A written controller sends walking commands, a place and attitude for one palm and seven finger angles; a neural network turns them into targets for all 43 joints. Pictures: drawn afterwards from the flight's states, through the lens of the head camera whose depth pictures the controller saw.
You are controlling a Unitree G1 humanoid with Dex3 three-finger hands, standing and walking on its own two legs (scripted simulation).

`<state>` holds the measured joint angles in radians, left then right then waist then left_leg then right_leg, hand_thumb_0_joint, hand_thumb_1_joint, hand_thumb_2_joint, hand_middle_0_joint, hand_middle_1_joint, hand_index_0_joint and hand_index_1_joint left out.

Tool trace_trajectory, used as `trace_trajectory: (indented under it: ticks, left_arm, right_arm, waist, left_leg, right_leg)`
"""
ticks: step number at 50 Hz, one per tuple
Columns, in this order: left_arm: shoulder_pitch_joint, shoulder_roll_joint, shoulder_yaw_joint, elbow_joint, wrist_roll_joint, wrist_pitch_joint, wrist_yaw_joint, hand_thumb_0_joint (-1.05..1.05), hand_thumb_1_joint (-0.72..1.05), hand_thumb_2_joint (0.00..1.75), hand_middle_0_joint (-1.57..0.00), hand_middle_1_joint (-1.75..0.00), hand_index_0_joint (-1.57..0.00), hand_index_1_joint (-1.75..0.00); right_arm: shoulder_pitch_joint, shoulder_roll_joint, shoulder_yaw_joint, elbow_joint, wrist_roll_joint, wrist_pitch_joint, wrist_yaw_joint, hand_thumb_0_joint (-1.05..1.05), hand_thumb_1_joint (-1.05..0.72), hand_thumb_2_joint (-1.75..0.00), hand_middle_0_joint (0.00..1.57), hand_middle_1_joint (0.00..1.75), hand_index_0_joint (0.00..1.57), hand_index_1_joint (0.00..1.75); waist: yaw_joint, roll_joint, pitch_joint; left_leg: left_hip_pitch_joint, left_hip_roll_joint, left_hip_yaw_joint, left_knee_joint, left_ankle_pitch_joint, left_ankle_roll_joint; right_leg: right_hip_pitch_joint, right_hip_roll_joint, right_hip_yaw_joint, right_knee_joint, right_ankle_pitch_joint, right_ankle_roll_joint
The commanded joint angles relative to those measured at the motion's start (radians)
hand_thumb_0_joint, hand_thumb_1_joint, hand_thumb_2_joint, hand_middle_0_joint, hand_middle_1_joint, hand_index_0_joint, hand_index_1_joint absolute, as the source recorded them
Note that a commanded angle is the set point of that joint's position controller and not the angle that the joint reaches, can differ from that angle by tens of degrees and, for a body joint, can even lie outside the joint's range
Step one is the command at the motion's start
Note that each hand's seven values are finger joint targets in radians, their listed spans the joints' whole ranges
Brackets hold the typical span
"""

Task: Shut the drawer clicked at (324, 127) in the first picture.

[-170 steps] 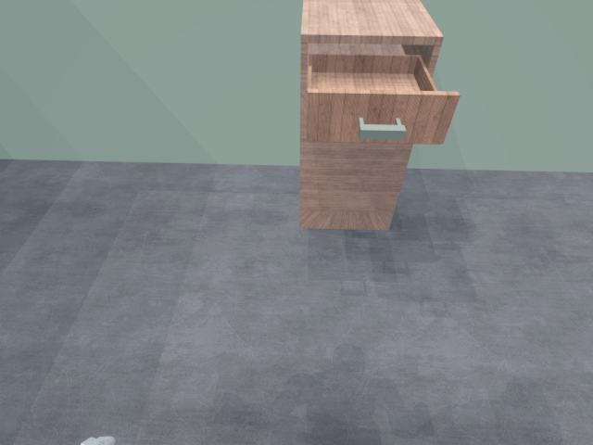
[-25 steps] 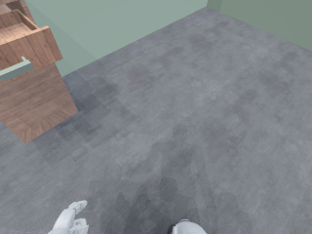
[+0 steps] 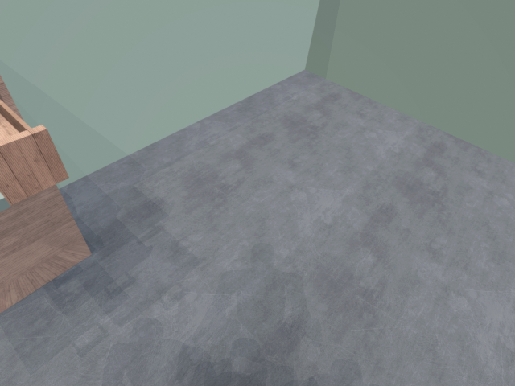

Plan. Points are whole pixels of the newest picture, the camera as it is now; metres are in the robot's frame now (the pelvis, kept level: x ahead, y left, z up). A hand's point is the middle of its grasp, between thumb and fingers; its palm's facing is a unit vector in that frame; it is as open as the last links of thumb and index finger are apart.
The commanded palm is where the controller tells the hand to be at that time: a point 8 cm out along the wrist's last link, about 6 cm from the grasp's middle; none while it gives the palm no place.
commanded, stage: walk to a spot facing it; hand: left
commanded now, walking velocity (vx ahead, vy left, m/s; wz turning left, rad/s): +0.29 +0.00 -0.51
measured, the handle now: out of the picture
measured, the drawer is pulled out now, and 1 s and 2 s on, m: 0.30 0.30 0.30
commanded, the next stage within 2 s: turn to face it in 0.22 s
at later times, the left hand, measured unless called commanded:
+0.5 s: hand (219, 291) +0.35 +0.09 -0.17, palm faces -0.19 -0.96 -0.21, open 7.4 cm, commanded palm none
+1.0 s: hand (175, 317) +0.29 +0.18 -0.18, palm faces +0.18 -0.96 -0.22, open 7.4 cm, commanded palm none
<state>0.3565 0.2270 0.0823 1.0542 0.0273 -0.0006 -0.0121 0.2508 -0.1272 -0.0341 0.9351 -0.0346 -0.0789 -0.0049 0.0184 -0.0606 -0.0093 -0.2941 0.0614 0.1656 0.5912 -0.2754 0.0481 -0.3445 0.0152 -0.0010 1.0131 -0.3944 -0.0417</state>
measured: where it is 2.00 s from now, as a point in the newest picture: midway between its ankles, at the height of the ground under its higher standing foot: outside the picture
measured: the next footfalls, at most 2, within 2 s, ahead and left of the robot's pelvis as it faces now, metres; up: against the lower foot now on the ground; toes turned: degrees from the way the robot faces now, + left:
right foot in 0.44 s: +0.30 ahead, -0.17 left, +0.00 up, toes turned -19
left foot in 0.88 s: +0.30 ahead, +0.07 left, +0.00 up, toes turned +13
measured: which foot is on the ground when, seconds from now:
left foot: down 0.00-0.44, up 0.46-0.86, down 0.88-1.00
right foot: up 0.00-0.42, down 0.44-0.88, up 0.90-1.00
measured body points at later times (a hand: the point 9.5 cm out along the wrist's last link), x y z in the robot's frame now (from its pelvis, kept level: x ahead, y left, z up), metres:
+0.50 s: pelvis +0.19 -0.06 -0.02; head +0.23 -0.08 +0.43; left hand +0.36 +0.15 -0.15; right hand +0.04 -0.23 -0.17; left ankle +0.06 +0.09 -0.67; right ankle +0.27 -0.15 -0.73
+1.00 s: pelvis +0.24 -0.04 -0.01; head +0.27 -0.01 +0.44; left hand +0.28 +0.23 -0.17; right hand +0.34 -0.29 -0.13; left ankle +0.26 +0.06 -0.73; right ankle +0.24 -0.17 -0.66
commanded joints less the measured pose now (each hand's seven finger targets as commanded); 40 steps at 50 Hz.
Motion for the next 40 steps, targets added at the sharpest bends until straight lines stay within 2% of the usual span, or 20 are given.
trace_trajectory:
  ticks: [1, 4, 5, 9, 13, 16, 18, 19, 20, 21, 22, 23, 24, 25, 26, 28, 30, 33, 38, 40]
  left_arm:
    - [-0.033, 0.011, 0.014, -0.083, 0.008, -0.022, -0.019, 0.00, 0.90, 0.90, -0.20, -0.30, -0.20, -0.30]
    - [-0.028, -0.010, 0.017, -0.083, 0.010, -0.001, -0.021, 0.00, 0.90, 0.90, -0.20, -0.30, -0.20, -0.30]
    - [-0.041, -0.014, 0.017, -0.085, 0.009, 0.000, -0.023, 0.00, 0.90, 0.90, -0.20, -0.30, -0.20, -0.30]
    - [-0.116, -0.037, 0.012, -0.107, 0.008, 0.009, -0.032, 0.00, 0.90, 0.90, -0.20, -0.30, -0.20, -0.30]
    - [-0.257, -0.055, 0.002, -0.146, 0.005, 0.004, -0.040, 0.00, 0.90, 0.90, -0.20, -0.30, -0.20, -0.30]
    - [-0.296, -0.055, -0.003, -0.158, 0.003, -0.005, -0.038, 0.00, 0.90, 0.90, -0.20, -0.30, -0.20, -0.30]
    - [-0.201, -0.041, -0.009, -0.127, 0.004, -0.021, -0.023, 0.00, 0.90, 0.90, -0.20, -0.30, -0.20, -0.30]
    - [-0.096, -0.022, -0.007, -0.088, 0.008, -0.033, -0.015, 0.00, 0.90, 0.90, -0.20, -0.30, -0.20, -0.30]
    - [0.032, 0.018, 0.000, -0.043, 0.010, -0.045, -0.003, 0.00, 0.90, 0.90, -0.20, -0.30, -0.20, -0.30]
    - [0.133, 0.110, 0.020, -0.005, 0.010, -0.062, 0.015, 0.00, 0.90, 0.90, -0.20, -0.30, -0.20, -0.30]
    - [0.178, 0.180, 0.026, 0.011, -0.008, -0.070, 0.019, 0.00, 0.90, 0.90, -0.20, -0.30, -0.20, -0.30]
    - [0.127, 0.178, 0.021, -0.010, -0.016, -0.066, 0.027, 0.00, 0.90, 0.90, -0.20, -0.30, -0.20, -0.30]
    - [0.047, 0.164, 0.017, -0.033, -0.014, -0.060, 0.033, 0.00, 0.90, 0.90, -0.20, -0.30, -0.20, -0.30]
    - [-0.053, 0.107, 0.005, -0.055, -0.013, -0.051, 0.043, 0.00, 0.90, 0.90, -0.20, -0.30, -0.20, -0.30]
    - [-0.109, 0.067, -0.008, -0.071, -0.012, -0.047, 0.048, 0.00, 0.90, 0.90, -0.20, -0.30, -0.20, -0.30]
    - [-0.190, 0.046, -0.014, -0.094, -0.006, -0.043, 0.051, 0.00, 0.90, 0.90, -0.20, -0.30, -0.20, -0.30]
    - [-0.217, 0.046, -0.011, -0.109, -0.004, -0.035, 0.053, 0.00, 0.90, 0.90, -0.20, -0.30, -0.20, -0.30]
    - [-0.209, 0.050, -0.001, -0.126, -0.003, -0.021, 0.050, 0.00, 0.90, 0.90, -0.20, -0.30, -0.20, -0.30]
    - [-0.173, 0.087, 0.023, -0.152, 0.007, -0.004, 0.052, 0.00, 0.90, 0.90, -0.20, -0.30, -0.20, -0.30]
    - [-0.172, 0.101, 0.028, -0.159, 0.007, 0.002, 0.050, 0.00, 0.90, 0.90, -0.20, -0.30, -0.20, -0.30]
  right_arm:
    - [0.127, -0.128, -0.028, 0.022, 0.012, -0.021, -0.024, 0.00, -0.90, -0.90, 0.20, 0.30, 0.20, 0.30]
    - [0.158, -0.117, -0.032, 0.045, 0.018, -0.030, -0.030, 0.00, -0.90, -0.90, 0.20, 0.30, 0.20, 0.30]
    - [0.173, -0.115, -0.030, 0.052, 0.020, -0.030, -0.032, 0.00, -0.90, -0.90, 0.20, 0.30, 0.20, 0.30]
    - [0.220, -0.123, -0.029, 0.083, 0.020, -0.025, -0.034, 0.00, -0.90, -0.90, 0.20, 0.30, 0.20, 0.30]
    - [0.273, -0.123, -0.031, 0.107, 0.012, -0.013, -0.034, 0.00, -0.90, -0.90, 0.20, 0.30, 0.20, 0.30]
    - [0.280, -0.127, -0.035, 0.116, 0.006, -0.002, -0.034, 0.00, -0.90, -0.90, 0.20, 0.30, 0.20, 0.30]
    - [0.262, -0.142, -0.038, 0.134, 0.008, 0.002, -0.034, 0.00, -0.90, -0.90, 0.20, 0.30, 0.20, 0.30]
    - [0.249, -0.151, -0.038, 0.139, 0.014, 0.004, -0.032, 0.00, -0.90, -0.90, 0.20, 0.30, 0.20, 0.30]
    - [0.240, -0.140, -0.034, 0.142, 0.022, 0.006, -0.026, 0.00, -0.90, -0.90, 0.20, 0.30, 0.20, 0.30]
    - [0.276, -0.079, -0.025, 0.144, 0.039, 0.007, -0.017, 0.00, -0.90, -0.90, 0.20, 0.30, 0.20, 0.30]
    - [0.314, -0.036, -0.019, 0.134, 0.046, 0.013, -0.025, 0.00, -0.90, -0.90, 0.20, 0.30, 0.20, 0.30]
    - [0.268, -0.048, -0.021, 0.124, 0.047, 0.024, -0.031, 0.00, -0.90, -0.90, 0.20, 0.30, 0.20, 0.30]
    - [0.249, -0.045, -0.023, 0.122, 0.042, 0.038, -0.030, 0.00, -0.90, -0.90, 0.20, 0.30, 0.20, 0.30]
    - [0.225, -0.055, -0.028, 0.128, 0.032, 0.053, -0.029, 0.00, -0.90, -0.90, 0.20, 0.30, 0.20, 0.30]
    - [0.199, -0.035, -0.024, 0.136, 0.025, 0.067, -0.028, 0.00, -0.90, -0.90, 0.20, 0.30, 0.20, 0.30]
    - [0.241, -0.016, -0.022, 0.144, 0.021, 0.098, -0.021, 0.00, -0.90, -0.90, 0.20, 0.30, 0.20, 0.30]
    - [0.258, -0.014, -0.026, 0.139, 0.017, 0.112, -0.012, 0.00, -0.90, -0.90, 0.20, 0.30, 0.20, 0.30]
    - [0.186, -0.028, -0.033, 0.093, 0.012, 0.119, 0.000, 0.00, -0.90, -0.90, 0.20, 0.30, 0.20, 0.30]
    - [0.047, -0.050, -0.041, 0.005, 0.013, 0.109, 0.014, 0.00, -0.90, -0.90, 0.20, 0.30, 0.20, 0.30]
    - [0.036, -0.070, -0.046, -0.021, 0.014, 0.106, 0.016, 0.00, -0.90, -0.90, 0.20, 0.30, 0.20, 0.30]
  waist:
    - [-0.014, 0.164, 0.103]
    - [-0.011, 0.146, 0.085]
    - [-0.015, 0.149, 0.085]
    - [-0.029, 0.197, 0.111]
    - [-0.071, 0.207, 0.153]
    - [-0.080, 0.230, 0.155]
    - [-0.035, 0.228, 0.077]
    - [0.010, 0.196, 0.000]
    - [0.072, 0.136, -0.081]
    - [0.102, -0.037, -0.202]
    - [0.075, -0.128, -0.295]
    - [0.077, -0.065, -0.291]
    - [0.053, -0.138, -0.228]
    - [0.022, -0.069, -0.111]
    - [-0.004, 0.006, -0.015]
    - [-0.063, -0.019, 0.018]
    - [-0.078, -0.034, 0.010]
    - [-0.061, -0.045, 0.036]
    - [-0.016, -0.062, 0.050]
    - [-0.021, -0.053, 0.035]
  left_leg:
    - [0.144, 0.286, -0.251, -0.446, -0.048, 0.007]
    - [0.189, 0.265, -0.120, -0.427, 0.146, 0.024]
    - [0.219, 0.258, -0.089, -0.415, 0.220, 0.015]
    - [0.291, 0.257, 0.007, -0.385, 0.390, 0.032]
    - [0.303, 0.257, 0.075, -0.351, 0.478, 0.042]
    - [0.315, 0.269, 0.106, -0.285, 0.599, 0.045]
    - [0.321, 0.278, 0.099, -0.152, 0.801, 0.044]
    - [0.301, 0.257, 0.101, -0.035, 0.818, 0.024]
    - [0.193, 0.215, 0.102, 0.126, 0.717, -0.007]
    - [-0.043, 0.129, 0.098, 0.376, 0.283, -0.048]
    - [-0.179, 0.012, 0.004, 0.666, -0.366, -0.076]
    - [-0.165, 0.036, -0.131, 0.728, -0.351, -0.064]
    - [-0.187, 0.053, -0.159, 0.770, -0.302, -0.067]
    - [-0.193, 0.081, -0.162, 0.761, -0.240, -0.069]
    - [-0.174, 0.096, -0.162, 0.728, -0.183, -0.072]
    - [-0.132, 0.093, -0.147, 0.640, -0.144, -0.087]
    - [-0.115, 0.083, -0.120, 0.590, -0.108, -0.092]
    - [-0.156, 0.079, -0.090, 0.500, -0.099, -0.098]
    - [-0.155, 0.065, -0.048, 0.286, -0.143, -0.092]
    - [-0.119, 0.062, -0.041, 0.196, -0.127, -0.088]
  right_leg:
    - [-0.323, -0.110, 0.037, 0.208, 0.176, 0.025]
    - [-0.352, -0.123, 0.010, 0.180, 0.221, 0.051]
    - [-0.375, -0.124, -0.006, 0.166, 0.233, 0.055]
    - [-0.432, -0.129, -0.069, 0.051, 0.266, 0.071]
    - [-0.376, -0.111, -0.132, -0.171, 0.257, 0.059]
    - [-0.295, -0.074, -0.159, -0.287, 0.230, 0.028]
    - [-0.112, -0.036, -0.170, -0.367, 0.214, -0.006]
    - [0.049, -0.012, -0.188, -0.432, 0.268, -0.014]
    - [0.272, -0.028, -0.174, -0.498, 0.396, -0.016]
    - [0.551, -0.269, 0.053, -0.460, 0.731, -0.082]
    - [0.647, -0.498, 0.269, -0.479, 1.129, -0.200]
    - [0.518, -0.499, 0.228, -0.546, 1.094, -0.211]
    - [0.401, -0.495, 0.245, -0.613, 0.877, -0.191]
    - [0.263, -0.465, 0.173, -0.663, 0.705, -0.165]
    - [0.113, -0.429, 0.083, -0.698, 0.629, -0.132]
    - [-0.009, -0.396, -0.037, -0.736, 0.499, -0.101]
    - [-0.042, -0.378, -0.085, -0.765, 0.351, -0.089]
    - [-0.021, -0.379, -0.115, -0.784, 0.201, -0.084]
    - [0.054, -0.421, -0.138, -0.713, 0.194, -0.087]
    - [0.074, -0.433, -0.152, -0.651, 0.208, -0.074]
